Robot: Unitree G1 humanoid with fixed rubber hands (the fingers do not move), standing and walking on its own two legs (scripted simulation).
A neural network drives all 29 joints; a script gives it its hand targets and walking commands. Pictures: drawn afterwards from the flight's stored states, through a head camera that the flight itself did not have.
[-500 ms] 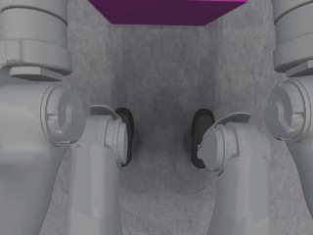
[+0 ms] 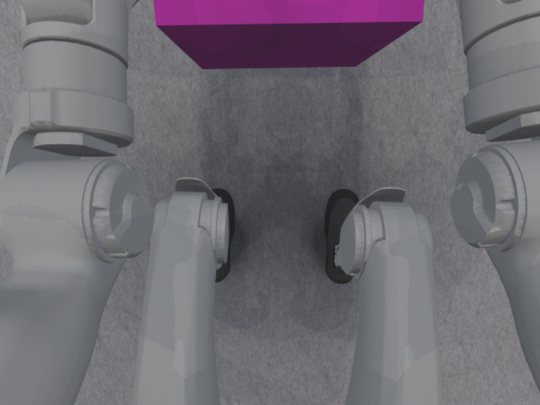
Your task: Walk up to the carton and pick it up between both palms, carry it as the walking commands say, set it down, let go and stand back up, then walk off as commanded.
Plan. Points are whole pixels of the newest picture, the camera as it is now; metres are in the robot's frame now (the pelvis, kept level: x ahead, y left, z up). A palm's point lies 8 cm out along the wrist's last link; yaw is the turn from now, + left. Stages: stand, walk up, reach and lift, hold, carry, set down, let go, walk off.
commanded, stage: reach and lift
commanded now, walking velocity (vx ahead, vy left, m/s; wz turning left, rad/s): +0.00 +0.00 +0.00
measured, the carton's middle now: out of the picture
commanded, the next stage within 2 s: none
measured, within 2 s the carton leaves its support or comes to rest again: neither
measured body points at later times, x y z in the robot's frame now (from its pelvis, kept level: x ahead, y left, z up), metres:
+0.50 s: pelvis -0.01 +0.00 +0.06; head +0.33 +0.00 +0.35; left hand +0.58 +0.17 +0.00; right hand +0.59 -0.14 -0.02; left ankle +0.16 +0.15 -0.42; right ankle +0.17 -0.13 -0.42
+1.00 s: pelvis -0.01 +0.00 +0.11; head +0.29 +0.00 +0.43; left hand +0.55 +0.18 +0.07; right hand +0.57 -0.13 +0.06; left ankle +0.16 +0.15 -0.42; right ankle +0.17 -0.13 -0.42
